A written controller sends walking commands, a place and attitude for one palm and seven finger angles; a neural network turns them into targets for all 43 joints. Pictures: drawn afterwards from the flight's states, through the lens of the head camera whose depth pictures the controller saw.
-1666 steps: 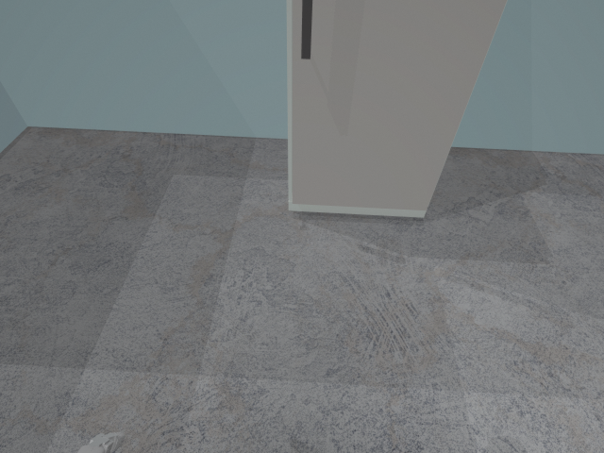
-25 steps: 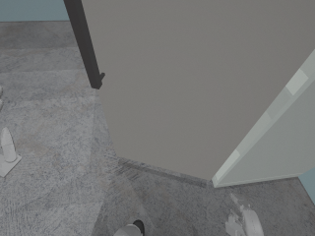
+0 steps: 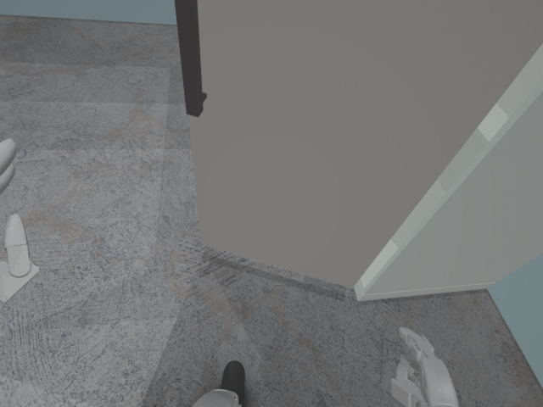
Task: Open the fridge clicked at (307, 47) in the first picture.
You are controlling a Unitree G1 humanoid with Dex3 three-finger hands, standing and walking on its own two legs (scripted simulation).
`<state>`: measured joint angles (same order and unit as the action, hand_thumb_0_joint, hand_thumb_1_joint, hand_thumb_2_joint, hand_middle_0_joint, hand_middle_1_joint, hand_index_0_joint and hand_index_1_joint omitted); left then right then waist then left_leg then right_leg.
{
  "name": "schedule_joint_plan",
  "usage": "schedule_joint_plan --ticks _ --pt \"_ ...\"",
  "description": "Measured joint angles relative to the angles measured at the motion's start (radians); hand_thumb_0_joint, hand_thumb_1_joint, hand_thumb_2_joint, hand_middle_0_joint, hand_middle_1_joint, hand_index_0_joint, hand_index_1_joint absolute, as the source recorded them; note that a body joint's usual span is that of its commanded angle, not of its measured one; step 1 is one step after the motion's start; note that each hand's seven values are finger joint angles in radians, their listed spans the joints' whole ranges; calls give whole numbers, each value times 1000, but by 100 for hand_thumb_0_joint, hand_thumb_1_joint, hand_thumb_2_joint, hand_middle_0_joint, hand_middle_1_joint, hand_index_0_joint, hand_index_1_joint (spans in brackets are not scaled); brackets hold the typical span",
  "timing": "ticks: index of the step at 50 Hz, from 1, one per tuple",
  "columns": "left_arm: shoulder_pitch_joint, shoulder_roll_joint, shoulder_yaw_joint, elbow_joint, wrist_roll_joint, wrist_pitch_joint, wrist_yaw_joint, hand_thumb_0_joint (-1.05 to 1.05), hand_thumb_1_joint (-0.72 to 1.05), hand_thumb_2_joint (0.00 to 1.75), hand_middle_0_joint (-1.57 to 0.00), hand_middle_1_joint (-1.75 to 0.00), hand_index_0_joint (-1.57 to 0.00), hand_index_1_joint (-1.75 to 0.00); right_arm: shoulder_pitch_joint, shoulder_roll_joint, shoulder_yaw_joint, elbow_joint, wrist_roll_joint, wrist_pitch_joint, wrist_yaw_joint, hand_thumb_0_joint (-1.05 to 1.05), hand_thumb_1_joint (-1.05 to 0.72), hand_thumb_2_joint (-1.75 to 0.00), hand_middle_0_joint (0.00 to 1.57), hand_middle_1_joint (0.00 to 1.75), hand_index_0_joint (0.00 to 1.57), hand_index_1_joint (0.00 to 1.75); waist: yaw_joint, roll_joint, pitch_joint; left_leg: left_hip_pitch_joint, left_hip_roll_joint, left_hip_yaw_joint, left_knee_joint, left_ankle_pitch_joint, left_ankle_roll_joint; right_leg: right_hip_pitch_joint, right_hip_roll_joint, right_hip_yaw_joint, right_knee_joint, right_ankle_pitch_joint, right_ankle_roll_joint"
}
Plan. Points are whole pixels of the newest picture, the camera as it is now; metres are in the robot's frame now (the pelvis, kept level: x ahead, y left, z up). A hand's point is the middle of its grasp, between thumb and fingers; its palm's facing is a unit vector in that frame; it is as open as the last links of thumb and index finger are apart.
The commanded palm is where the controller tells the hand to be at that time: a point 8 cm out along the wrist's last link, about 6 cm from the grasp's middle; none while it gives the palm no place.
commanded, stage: stop stepping back and stand still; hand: left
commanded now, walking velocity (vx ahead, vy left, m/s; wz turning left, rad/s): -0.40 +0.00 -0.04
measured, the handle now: out of the picture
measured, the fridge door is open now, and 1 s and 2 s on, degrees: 67 67 67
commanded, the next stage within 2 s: let the arm hang, fingers relaxed in 1.76 s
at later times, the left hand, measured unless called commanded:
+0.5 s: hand out of the picture +0.11 +0.28 +0.18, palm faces +0.26 -0.80 -0.54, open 7.4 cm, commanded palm +0.07 +0.33 +0.18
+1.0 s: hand out of the picture +0.16 +0.33 +0.19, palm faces +0.37 -0.73 -0.57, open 7.4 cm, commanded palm +0.09 +0.37 +0.18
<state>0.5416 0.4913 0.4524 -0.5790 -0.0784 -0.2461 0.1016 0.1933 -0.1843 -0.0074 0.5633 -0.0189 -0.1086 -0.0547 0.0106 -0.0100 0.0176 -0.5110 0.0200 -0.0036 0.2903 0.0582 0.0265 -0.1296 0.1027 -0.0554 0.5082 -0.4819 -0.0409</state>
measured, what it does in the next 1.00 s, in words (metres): steps on the spot: right foot, then left foot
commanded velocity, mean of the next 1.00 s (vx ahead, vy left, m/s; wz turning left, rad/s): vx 0.11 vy -0.07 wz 0.00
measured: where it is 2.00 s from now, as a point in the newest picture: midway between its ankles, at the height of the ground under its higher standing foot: outside the picture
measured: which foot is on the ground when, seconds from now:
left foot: down 0.00-0.04, up 0.06-0.16, down 0.18-0.48, up 0.50-0.72, down 0.74-1.00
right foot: up 0.00-0.02, down 0.04-0.18, up 0.20-0.48, down 0.50-0.74, up 0.76-0.90, down 0.92-1.00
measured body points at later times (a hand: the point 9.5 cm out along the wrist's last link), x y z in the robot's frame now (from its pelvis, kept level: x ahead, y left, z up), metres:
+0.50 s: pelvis -0.08 +0.04 +0.01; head -0.09 +0.08 +0.46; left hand +0.09 +0.32 +0.21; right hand +0.04 -0.20 -0.06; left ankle +0.01 +0.10 -0.72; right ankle -0.14 -0.02 -0.73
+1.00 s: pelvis -0.05 +0.07 +0.00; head -0.03 +0.08 +0.45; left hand +0.13 +0.37 +0.22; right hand +0.10 -0.13 -0.09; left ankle -0.03 +0.21 -0.73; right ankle -0.07 -0.01 -0.73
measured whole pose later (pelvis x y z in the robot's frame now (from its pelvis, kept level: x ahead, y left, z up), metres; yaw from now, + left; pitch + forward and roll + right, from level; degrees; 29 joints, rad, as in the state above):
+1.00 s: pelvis -0.05 +0.07 +0.00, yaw -1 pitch +0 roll -1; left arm 0.57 0.50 0.51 -0.55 -0.05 -0.23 0.14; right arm 0.22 -0.14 0.04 0.60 0.00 -0.17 -0.03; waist -0.01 0.02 0.04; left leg -0.32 0.10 0.05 0.59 -0.27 -0.03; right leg -0.23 0.05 -0.07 0.51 -0.28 -0.04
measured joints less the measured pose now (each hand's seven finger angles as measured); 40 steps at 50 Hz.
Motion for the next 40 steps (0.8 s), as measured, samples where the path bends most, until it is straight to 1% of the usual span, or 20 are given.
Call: schedule_joint_plan --ticks 2,3,4,6,7,9,11,13,15,18,22,24,25,26,28,30,33,36,38,40 --pt "48 13 16 -57 -6 -18 6 1 89 90 -21 -30 -21 -30 -9 9 8 13 2 -7 7 1 -90 -90 21 30 21 30 33 -19 3 -47 -7 32 62 -19 -20 50 -28 3 -124 108 -3" --pt "50 1 1 -68 -3 -25 6 1 89 90 -21 -30 -21 -30 -18 8 9 39 4 -5 6 1 -90 -90 21 30 21 30 36 3 18 -65 -1 18 142 -92 -31 58 -18 -3 -116 140 10" --pt "51 -3 -13 -74 0 -26 6 1 89 90 -21 -30 -21 -30 -14 12 13 67 4 1 1 1 -90 -90 21 30 21 30 39 10 22 -70 -6 12 255 -180 -43 70 -17 -6 -100 139 22" --pt "42 -5 -29 -69 10 -18 6 1 89 90 -21 -30 -21 -30 22 30 22 118 10 6 -7 1 -90 -90 21 30 21 30 58 -19 -22 -45 -39 1 481 -317 -55 72 -45 11 -59 105 29" --pt "32 -14 -29 -55 14 -11 10 1 89 90 -21 -30 -21 -30 43 36 29 131 12 10 -13 1 -90 -90 21 30 21 30 64 -37 -50 -1 -45 -1 523 -349 -51 66 -59 24 -37 87 31" --pt "-25 -45 -26 7 19 9 19 1 89 90 -21 -30 -21 -30 74 27 41 127 16 10 -26 1 -90 -90 21 30 21 30 49 -35 -99 117 -37 -15 417 -381 -30 26 -72 28 36 47 46" --pt "-158 -80 -29 133 26 39 32 1 89 90 -21 -30 -21 -30 51 27 38 143 20 -6 -36 1 -90 -90 21 30 21 30 22 -49 -70 122 -80 -5 390 -361 34 -35 -92 60 150 10 46" --pt "-247 -103 -24 239 30 69 46 1 89 90 -21 -30 -21 -30 26 33 46 142 18 -25 -34 1 -90 -90 21 30 21 30 7 -55 -24 151 -94 12 320 -280 58 -100 -80 97 231 7 41" --pt "-242 -103 -23 251 26 100 47 1 89 90 -20 -30 -20 -30 21 48 56 123 9 -39 -17 1 -90 -90 21 30 21 30 -20 -60 1 190 -90 18 216 -217 28 -157 -56 102 272 22 34" --pt "-107 -98 -55 139 32 104 31 1 90 90 -20 -30 -20 -30 54 60 64 79 2 -53 12 1 -90 -90 21 30 21 30 -52 -60 -2 238 -72 21 71 -213 -6 -187 -24 52 254 59 26" --pt "98 -45 -91 -30 48 76 12 2 90 90 -21 -30 -20 -30 107 38 45 40 -8 -46 17 1 -90 -90 21 30 21 30 -53 -30 -39 231 -51 24 11 -262 -20 -87 -3 -57 63 34 5" --pt "137 21 -53 -66 51 73 15 1 89 90 -21 -30 -21 -30 118 26 28 29 -6 -25 5 1 -90 -90 21 30 21 30 -39 -48 -60 155 -65 57 117 -358 -38 -3 -21 -63 -65 9 -34" --pt "134 50 -23 -70 51 69 20 1 89 90 -21 -30 -21 -30 113 16 18 29 -1 -14 0 1 -90 -90 21 30 21 30 -22 -69 -70 80 -78 74 247 -414 -41 12 -44 -27 -119 20 -69" --pt "105 47 -12 -51 46 67 21 1 89 90 -21 -30 -21 -30 93 -2 7 51 3 1 -5 1 -90 -90 21 30 21 30 -1 -56 -64 14 -67 60 412 -438 -42 -8 -44 -26 -116 132 -79" --pt "32 18 4 24 40 58 25 1 89 90 -22 -30 -22 -30 61 -26 -9 114 6 29 -8 1 -90 -90 21 30 21 30 17 -33 -57 -55 -38 30 670 -437 -45 -24 -39 -32 -60 193 -62" --pt "-30 -17 13 121 39 53 38 1 89 90 -21 -30 -22 -30 75 -29 -18 143 14 45 -8 1 -90 -90 21 30 21 30 16 -45 -84 -56 -9 31 740 -421 -38 -12 -55 -33 -45 160 -37" --pt "-94 -109 -9 218 42 68 60 1 89 90 -21 -30 -21 -30 102 -44 -15 144 18 34 -20 1 -90 -90 21 30 21 30 10 -53 -111 26 41 44 611 -407 -21 5 -83 -34 -30 126 -15" --pt "-114 -185 -84 207 48 84 69 1 89 90 -20 -30 -20 -30 113 -71 -15 128 13 0 -32 1 -90 -90 21 30 21 30 -7 -36 -95 156 61 56 380 -363 -8 10 -107 -53 31 79 15" --pt "-111 -186 -117 155 50 82 62 1 90 90 -20 -30 -20 -30 90 -66 -17 121 12 -17 -35 1 -90 -90 21 30 21 30 -16 -48 -66 183 47 60 340 -333 -15 -22 -133 -45 124 31 32" --pt "-99 -141 -106 104 50 69 54 1 89 90 -20 -30 -20 -30 53 -29 -10 109 9 -29 -30 1 -90 -90 20 30 20 30 -18 -77 -28 190 33 83 349 -346 -32 -70 -131 11 211 17 38"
